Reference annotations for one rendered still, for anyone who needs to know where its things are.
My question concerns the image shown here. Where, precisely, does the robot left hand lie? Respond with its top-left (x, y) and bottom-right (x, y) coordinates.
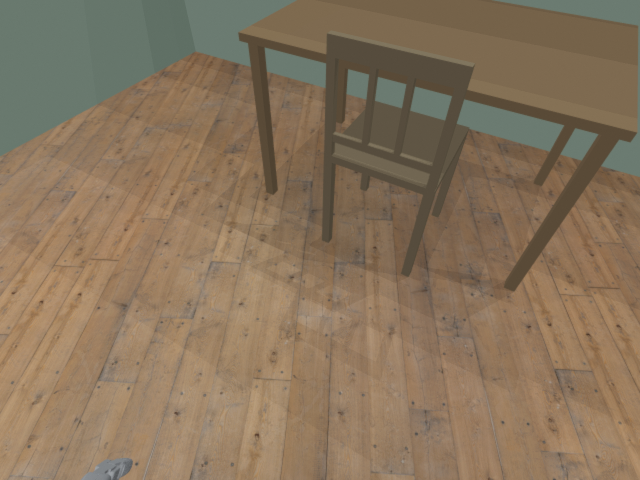
top-left (81, 458), bottom-right (133, 480)

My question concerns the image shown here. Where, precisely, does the table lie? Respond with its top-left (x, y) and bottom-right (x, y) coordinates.
top-left (238, 0), bottom-right (638, 292)

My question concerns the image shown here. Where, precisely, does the chair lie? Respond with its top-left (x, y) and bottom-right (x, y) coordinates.
top-left (322, 30), bottom-right (475, 277)

